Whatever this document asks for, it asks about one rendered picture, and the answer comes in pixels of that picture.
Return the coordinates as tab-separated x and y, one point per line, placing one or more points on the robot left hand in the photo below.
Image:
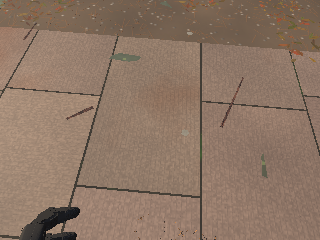
47	220

